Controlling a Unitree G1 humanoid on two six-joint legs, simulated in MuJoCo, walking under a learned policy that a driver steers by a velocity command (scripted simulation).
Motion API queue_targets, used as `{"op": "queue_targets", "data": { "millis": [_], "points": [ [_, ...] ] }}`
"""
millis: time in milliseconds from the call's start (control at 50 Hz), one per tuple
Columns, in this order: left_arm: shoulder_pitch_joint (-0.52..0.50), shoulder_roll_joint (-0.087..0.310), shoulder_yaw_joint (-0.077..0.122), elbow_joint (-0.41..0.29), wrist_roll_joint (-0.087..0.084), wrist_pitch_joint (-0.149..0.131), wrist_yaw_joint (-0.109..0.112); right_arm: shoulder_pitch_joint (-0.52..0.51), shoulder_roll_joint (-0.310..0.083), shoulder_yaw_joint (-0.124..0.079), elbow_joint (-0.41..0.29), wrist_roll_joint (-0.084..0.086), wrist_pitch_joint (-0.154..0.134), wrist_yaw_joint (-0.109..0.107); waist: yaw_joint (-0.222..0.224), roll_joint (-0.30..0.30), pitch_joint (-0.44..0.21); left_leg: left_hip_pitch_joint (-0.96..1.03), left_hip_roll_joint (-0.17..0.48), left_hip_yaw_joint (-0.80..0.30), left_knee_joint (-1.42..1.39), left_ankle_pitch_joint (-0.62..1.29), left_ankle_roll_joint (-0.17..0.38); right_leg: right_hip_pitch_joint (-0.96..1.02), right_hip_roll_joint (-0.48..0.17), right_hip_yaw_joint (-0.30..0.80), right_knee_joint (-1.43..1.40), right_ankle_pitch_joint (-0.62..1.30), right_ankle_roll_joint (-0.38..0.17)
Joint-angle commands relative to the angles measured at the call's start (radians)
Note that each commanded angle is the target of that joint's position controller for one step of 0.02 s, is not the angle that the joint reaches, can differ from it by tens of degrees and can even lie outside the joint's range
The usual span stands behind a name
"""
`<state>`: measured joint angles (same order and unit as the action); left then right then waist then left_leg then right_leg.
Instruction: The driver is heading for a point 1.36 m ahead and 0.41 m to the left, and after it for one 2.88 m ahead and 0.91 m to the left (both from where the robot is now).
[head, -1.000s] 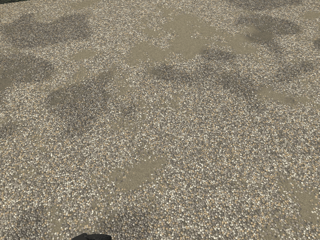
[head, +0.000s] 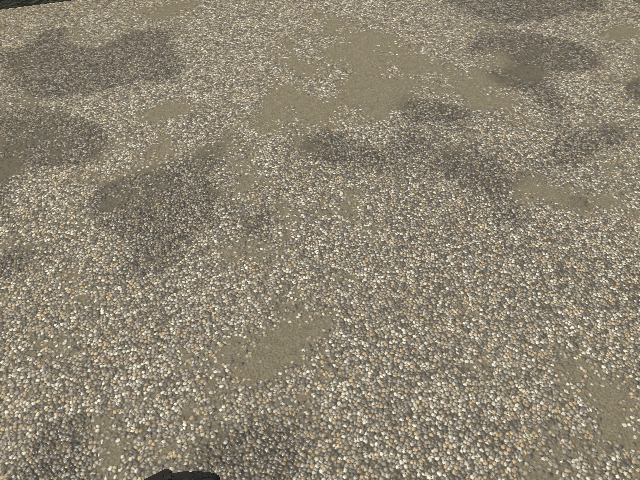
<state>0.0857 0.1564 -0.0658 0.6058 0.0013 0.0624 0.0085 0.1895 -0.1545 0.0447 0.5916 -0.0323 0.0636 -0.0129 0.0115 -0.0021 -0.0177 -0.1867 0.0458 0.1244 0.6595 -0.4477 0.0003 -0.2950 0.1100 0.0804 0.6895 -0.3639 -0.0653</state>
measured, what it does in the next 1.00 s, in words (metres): stands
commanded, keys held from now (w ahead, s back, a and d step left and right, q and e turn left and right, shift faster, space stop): w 1.00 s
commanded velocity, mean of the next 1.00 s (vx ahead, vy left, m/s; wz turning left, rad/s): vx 0.50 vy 0.00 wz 0.00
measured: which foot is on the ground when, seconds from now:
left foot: down 0.00-1.00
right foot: down 0.00-1.00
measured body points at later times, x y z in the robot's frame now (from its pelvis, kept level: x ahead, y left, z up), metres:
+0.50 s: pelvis +0.00 +0.00 +0.00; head -0.01 +0.00 +0.45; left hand +0.20 +0.20 -0.08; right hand +0.17 -0.20 -0.09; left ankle -0.06 +0.11 -0.72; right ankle +0.00 -0.08 -0.72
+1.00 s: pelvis +0.00 +0.00 +0.00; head -0.01 +0.00 +0.45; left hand +0.20 +0.20 -0.08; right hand +0.17 -0.20 -0.09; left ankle -0.06 +0.11 -0.72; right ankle +0.00 -0.08 -0.72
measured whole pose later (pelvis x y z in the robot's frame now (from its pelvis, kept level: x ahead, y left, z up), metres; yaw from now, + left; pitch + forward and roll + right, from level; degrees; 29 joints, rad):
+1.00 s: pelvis +0.00 +0.00 +0.00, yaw +0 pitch -1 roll +0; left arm 0.10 0.16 -0.06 0.61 0.01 0.06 0.01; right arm 0.20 -0.16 0.05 0.59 -0.03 0.06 -0.01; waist 0.01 0.00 -0.02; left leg -0.20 0.04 0.12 0.68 -0.46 0.01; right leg -0.31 0.10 0.07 0.70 -0.37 -0.06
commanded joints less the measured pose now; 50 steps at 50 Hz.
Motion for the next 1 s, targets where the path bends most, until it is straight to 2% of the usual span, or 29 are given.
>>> {"op": "queue_targets", "data": {
  "millis": [20, 40, 60, 140, 160, 180, 240, 260, 320, 340, 360, 380, 440, 460, 480, 540, 560, 580, 640, 660, 680, 700, 740, 760, 780, 860, 880, 980, 1000],
  "points": [
    [-0.102, 0.065, 0.018, -0.095, -0.001, -0.015, 0.004, -0.054, -0.060, -0.015, -0.086, -0.003, -0.016, -0.002, -0.005, -0.011, -0.051, 0.056, 0.025, -0.044, -0.076, 0.202, 0.020, -0.045, -0.087, 0.098, -0.135, 0.279, -0.028],
    [-0.144, 0.064, 0.020, -0.118, 0.001, -0.020, -0.007, -0.104, -0.069, -0.016, -0.108, 0.009, -0.012, -0.002, 0.013, 0.014, -0.002, 0.017, 0.050, -0.068, -0.066, 0.404, 0.018, -0.056, -0.092, 0.054, -0.079, 0.469, -0.023],
    [-0.065, 0.061, 0.018, -0.086, 0.003, -0.019, 0.003, -0.044, -0.076, -0.023, -0.081, -0.003, -0.018, -0.003, 0.005, 0.009, -0.117, 0.087, 0.029, -0.043, -0.061, 0.230, 0.018, -0.016, -0.087, 0.088, -0.120, 0.314, -0.026],
    [-0.108, 0.053, 0.015, -0.102, -0.002, -0.014, 0.004, -0.057, -0.062, -0.016, -0.084, -0.004, -0.017, -0.001, -0.003, -0.004, -0.032, 0.050, 0.023, -0.046, -0.071, 0.203, 0.026, -0.067, -0.091, 0.099, -0.139, 0.266, -0.027],
    [-0.141, 0.051, 0.013, -0.119, 0.008, -0.021, -0.013, -0.099, -0.067, -0.016, -0.104, 0.002, -0.005, -0.002, 0.014, 0.015, 0.007, 0.021, 0.053, -0.073, -0.068, 0.399, 0.023, -0.078, -0.090, 0.049, -0.089, 0.437, -0.022],
    [-0.068, 0.059, 0.017, -0.087, 0.002, -0.021, 0.001, -0.039, -0.075, -0.023, -0.081, -0.005, -0.016, -0.003, 0.001, 0.009, -0.114, 0.088, 0.034, -0.049, -0.062, 0.243, 0.021, -0.024, -0.084, 0.083, -0.118, 0.302, -0.025],
    [-0.142, 0.067, 0.021, -0.116, 0.002, -0.021, -0.007, -0.102, -0.072, -0.017, -0.107, 0.009, -0.013, -0.002, 0.013, 0.018, -0.004, 0.015, 0.051, -0.071, -0.066, 0.414, 0.020, -0.053, -0.092, 0.050, -0.074, 0.473, -0.023],
    [-0.062, 0.062, 0.019, -0.085, 0.004, -0.019, 0.004, -0.042, -0.078, -0.023, -0.080, -0.002, -0.018, -0.003, 0.005, 0.013, -0.119, 0.084, 0.030, -0.045, -0.061, 0.238, 0.020, -0.012, -0.087, 0.083, -0.114, 0.318, -0.025],
    [-0.105, 0.058, 0.016, -0.097, 0.000, -0.014, 0.005, -0.054, -0.058, -0.014, -0.085, -0.003, -0.016, -0.001, -0.006, -0.008, -0.045, 0.049, 0.024, -0.046, -0.075, 0.199, 0.023, -0.050, -0.090, 0.095, -0.132, 0.270, -0.027],
    [-0.141, 0.061, 0.019, -0.117, 0.000, -0.018, -0.007, -0.101, -0.071, -0.016, -0.108, 0.008, -0.012, -0.002, 0.014, 0.015, 0.005, 0.012, 0.048, -0.071, -0.064, 0.403, 0.019, -0.064, -0.093, 0.050, -0.079, 0.459, -0.022],
    [-0.063, 0.061, 0.018, -0.086, 0.004, -0.018, 0.004, -0.040, -0.075, -0.022, -0.081, -0.004, -0.017, -0.003, 0.004, 0.006, -0.114, 0.082, 0.032, -0.047, -0.062, 0.234, 0.021, -0.021, -0.086, 0.082, -0.116, 0.306, -0.024],
    [-0.068, 0.093, 0.028, -0.075, -0.002, -0.016, 0.010, -0.024, -0.061, -0.017, -0.081, 0.007, -0.022, 0.000, -0.018, -0.028, -0.055, 0.066, 0.017, -0.052, -0.065, 0.175, 0.029, -0.058, -0.091, 0.093, -0.131, 0.252, -0.025],
    [-0.104, 0.056, 0.016, -0.098, 0.000, -0.013, 0.004, -0.053, -0.063, -0.015, -0.085, -0.003, -0.018, -0.001, -0.005, -0.002, -0.036, 0.046, 0.023, -0.049, -0.074, 0.206, 0.025, -0.057, -0.090, 0.093, -0.133, 0.265, -0.026],
    [-0.141, 0.063, 0.020, -0.117, 0.000, -0.019, -0.007, -0.099, -0.072, -0.015, -0.108, 0.008, -0.013, -0.002, 0.013, 0.016, 0.005, 0.012, 0.052, -0.075, -0.064, 0.418, 0.022, -0.068, -0.091, 0.046, -0.074, 0.456, -0.020],
    [-0.061, 0.061, 0.019, -0.085, 0.004, -0.020, 0.003, -0.035, -0.076, -0.022, -0.080, -0.004, -0.020, -0.003, 0.004, 0.011, -0.122, 0.085, 0.035, -0.051, -0.062, 0.250, 0.023, -0.015, -0.085, 0.077, -0.112, 0.306, -0.024],
    [-0.143, 0.060, 0.019, -0.117, 0.002, -0.021, -0.006, -0.100, -0.070, -0.016, -0.107, 0.009, -0.013, -0.002, 0.012, 0.016, -0.003, 0.009, 0.051, -0.074, -0.064, 0.414, 0.022, -0.057, -0.094, 0.046, -0.071, 0.466, -0.021],
    [-0.064, 0.059, 0.018, -0.086, 0.004, -0.019, 0.004, -0.039, -0.077, -0.022, -0.081, -0.003, -0.019, -0.003, 0.004, 0.011, -0.117, 0.079, 0.030, -0.048, -0.060, 0.240, 0.022, -0.015, -0.088, 0.079, -0.112, 0.311, -0.024],
    [-0.068, 0.090, 0.026, -0.075, 0.002, -0.018, 0.009, -0.034, -0.061, -0.017, -0.084, 0.006, -0.017, 0.000, -0.017, -0.023, -0.055, 0.060, 0.017, -0.051, -0.060, 0.187, 0.031, -0.059, -0.090, 0.086, -0.120, 0.265, -0.026],
    [-0.104, 0.053, 0.015, -0.100, -0.001, -0.014, 0.005, -0.053, -0.063, -0.015, -0.085, -0.003, -0.017, 0.000, -0.002, -0.001, -0.033, 0.042, 0.023, -0.050, -0.070, 0.209, 0.029, -0.064, -0.092, 0.090, -0.130, 0.267, -0.025],
    [-0.137, 0.051, 0.014, -0.116, 0.010, -0.021, -0.011, -0.095, -0.068, -0.015, -0.104, 0.002, -0.005, -0.001, 0.014, 0.014, 0.007, 0.013, 0.053, -0.078, -0.066, 0.404, 0.026, -0.077, -0.091, 0.041, -0.081, 0.438, -0.021],
    [-0.065, 0.059, 0.018, -0.086, 0.004, -0.021, 0.002, -0.035, -0.076, -0.022, -0.081, -0.005, -0.016, -0.002, 0.001, 0.010, -0.114, 0.078, 0.034, -0.053, -0.061, 0.247, 0.024, -0.022, -0.085, 0.075, -0.111, 0.302, -0.023],
    [-0.065, 0.093, 0.027, -0.074, 0.002, -0.020, 0.008, -0.029, -0.065, -0.018, -0.083, 0.005, -0.018, 0.000, -0.017, -0.018, -0.063, 0.064, 0.020, -0.055, -0.060, 0.198, 0.033, -0.055, -0.088, 0.081, -0.116, 0.267, -0.026],
    [-0.101, 0.060, 0.017, -0.095, 0.001, -0.016, 0.005, -0.050, -0.061, -0.014, -0.084, -0.002, -0.017, -0.001, -0.006, -0.001, -0.049, 0.044, 0.025, -0.051, -0.074, 0.210, 0.027, -0.044, -0.090, 0.086, -0.122, 0.275, -0.025],
    [-0.137, 0.064, 0.020, -0.115, 0.001, -0.019, -0.006, -0.099, -0.074, -0.016, -0.108, 0.009, -0.013, -0.002, 0.014, 0.019, 0.004, 0.005, 0.049, -0.076, -0.063, 0.413, 0.022, -0.061, -0.094, 0.043, -0.071, 0.463, -0.020],
    [-0.060, 0.062, 0.019, -0.084, 0.005, -0.018, 0.004, -0.038, -0.076, -0.021, -0.081, -0.003, -0.018, -0.003, 0.004, 0.010, -0.114, 0.074, 0.032, -0.050, -0.061, 0.244, 0.024, -0.018, -0.087, 0.074, -0.108, 0.309, -0.022],
    [-0.139, 0.058, 0.018, -0.117, 0.001, -0.019, -0.005, -0.097, -0.072, -0.016, -0.107, 0.008, -0.013, -0.002, 0.012, 0.018, 0.004, 0.004, 0.048, -0.077, -0.061, 0.409, 0.023, -0.066, -0.095, 0.043, -0.071, 0.457, -0.020],
    [-0.036, 0.084, 0.025, -0.071, 0.006, -0.021, 0.008, -0.023, -0.078, -0.023, -0.077, 0.003, -0.019, -0.001, -0.004, 0.001, -0.106, 0.081, 0.026, -0.056, -0.052, 0.221, 0.035, -0.040, -0.089, 0.075, -0.103, 0.287, -0.024],
    [-0.134, 0.053, 0.015, -0.115, 0.010, -0.021, -0.011, -0.094, -0.069, -0.014, -0.103, 0.002, -0.005, -0.002, 0.015, 0.015, 0.006, 0.007, 0.054, -0.081, -0.064, 0.412, 0.028, -0.077, -0.091, 0.035, -0.074, 0.440, -0.019],
    [-0.062, 0.059, 0.018, -0.085, 0.005, -0.021, 0.002, -0.034, -0.077, -0.021, -0.081, -0.005, -0.016, -0.002, 0.001, 0.013, -0.114, 0.072, 0.034, -0.055, -0.059, 0.254, 0.026, -0.020, -0.085, 0.069, -0.104, 0.305, -0.021]
  ]
}}
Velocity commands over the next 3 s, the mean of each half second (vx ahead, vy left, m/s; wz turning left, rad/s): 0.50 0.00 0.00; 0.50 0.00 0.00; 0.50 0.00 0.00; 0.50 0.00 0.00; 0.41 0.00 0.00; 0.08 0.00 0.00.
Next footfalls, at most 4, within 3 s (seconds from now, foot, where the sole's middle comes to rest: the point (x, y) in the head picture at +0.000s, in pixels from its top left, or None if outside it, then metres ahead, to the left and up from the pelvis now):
none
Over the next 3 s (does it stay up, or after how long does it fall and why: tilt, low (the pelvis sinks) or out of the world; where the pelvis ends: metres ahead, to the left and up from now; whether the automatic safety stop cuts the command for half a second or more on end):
stays up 0.00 0.02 0.03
